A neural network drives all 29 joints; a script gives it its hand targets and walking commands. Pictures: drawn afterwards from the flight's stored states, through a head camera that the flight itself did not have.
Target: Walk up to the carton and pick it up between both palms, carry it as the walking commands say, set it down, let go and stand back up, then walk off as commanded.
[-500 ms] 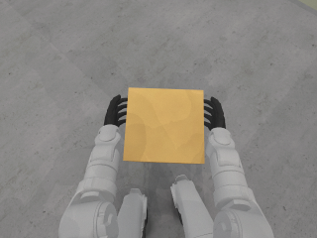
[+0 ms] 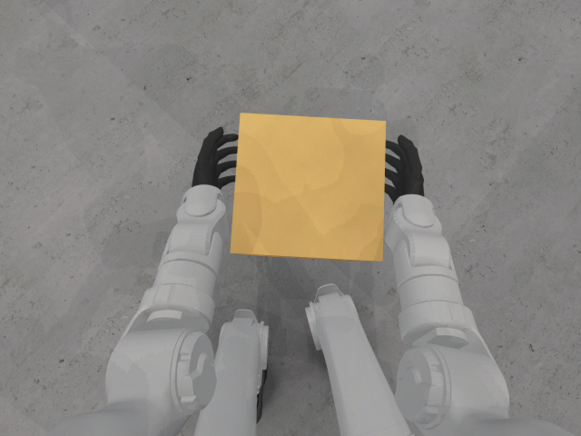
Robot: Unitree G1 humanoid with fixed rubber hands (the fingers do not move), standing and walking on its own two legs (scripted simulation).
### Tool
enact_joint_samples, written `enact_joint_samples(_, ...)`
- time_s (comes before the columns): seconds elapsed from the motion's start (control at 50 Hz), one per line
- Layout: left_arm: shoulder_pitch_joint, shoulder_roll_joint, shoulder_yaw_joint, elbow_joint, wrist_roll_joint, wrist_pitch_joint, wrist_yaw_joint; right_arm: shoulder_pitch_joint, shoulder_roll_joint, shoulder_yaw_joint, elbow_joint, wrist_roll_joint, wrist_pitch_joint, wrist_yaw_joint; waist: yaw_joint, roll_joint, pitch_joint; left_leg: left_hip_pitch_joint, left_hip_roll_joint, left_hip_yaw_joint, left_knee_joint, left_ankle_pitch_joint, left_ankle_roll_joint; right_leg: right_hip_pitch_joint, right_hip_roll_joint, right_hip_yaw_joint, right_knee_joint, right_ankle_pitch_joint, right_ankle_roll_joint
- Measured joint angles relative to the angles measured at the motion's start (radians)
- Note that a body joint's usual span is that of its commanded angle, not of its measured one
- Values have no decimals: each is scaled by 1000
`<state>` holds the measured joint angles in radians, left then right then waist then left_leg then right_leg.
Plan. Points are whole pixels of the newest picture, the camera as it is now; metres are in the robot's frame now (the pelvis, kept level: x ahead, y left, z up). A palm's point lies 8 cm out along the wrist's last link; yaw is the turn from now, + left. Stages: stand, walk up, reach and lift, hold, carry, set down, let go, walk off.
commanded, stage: set down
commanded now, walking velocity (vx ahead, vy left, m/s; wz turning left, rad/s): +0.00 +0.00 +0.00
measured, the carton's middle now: (304, 202) +0.43 -0.07 -0.16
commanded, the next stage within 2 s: none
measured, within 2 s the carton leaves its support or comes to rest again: neither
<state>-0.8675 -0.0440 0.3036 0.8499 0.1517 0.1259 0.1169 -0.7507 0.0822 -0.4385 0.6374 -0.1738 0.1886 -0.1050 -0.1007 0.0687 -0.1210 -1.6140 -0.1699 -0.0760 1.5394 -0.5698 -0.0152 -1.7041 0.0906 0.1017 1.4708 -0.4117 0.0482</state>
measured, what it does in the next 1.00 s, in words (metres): lowers itself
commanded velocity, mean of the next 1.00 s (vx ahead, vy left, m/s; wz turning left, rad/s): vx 0.00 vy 0.00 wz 0.00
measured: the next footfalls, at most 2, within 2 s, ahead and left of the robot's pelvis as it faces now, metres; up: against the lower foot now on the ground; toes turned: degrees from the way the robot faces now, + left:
none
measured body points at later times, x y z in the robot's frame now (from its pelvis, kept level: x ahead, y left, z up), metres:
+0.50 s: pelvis -0.02 -0.01 -0.07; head +0.26 -0.04 +0.28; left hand +0.49 +0.05 -0.18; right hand +0.43 -0.22 -0.18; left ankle +0.06 +0.11 -0.54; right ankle +0.11 -0.13 -0.54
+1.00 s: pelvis -0.03 +0.00 -0.13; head +0.29 -0.03 +0.18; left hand +0.51 +0.05 -0.26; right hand +0.45 -0.22 -0.27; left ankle +0.06 +0.11 -0.54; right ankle +0.11 -0.13 -0.54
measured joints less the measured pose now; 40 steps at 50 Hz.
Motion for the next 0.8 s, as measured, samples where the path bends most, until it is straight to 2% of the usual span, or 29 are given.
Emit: enact_joint_samples(0.8, -329, 95, 3, 86, -10, 60, 18, -304, -79, -68, 56, -6, 55, 0, -10, -10, 126, -411, -45, 16, 344, -37, -41, -413, 36, 1, 333, -17, 26)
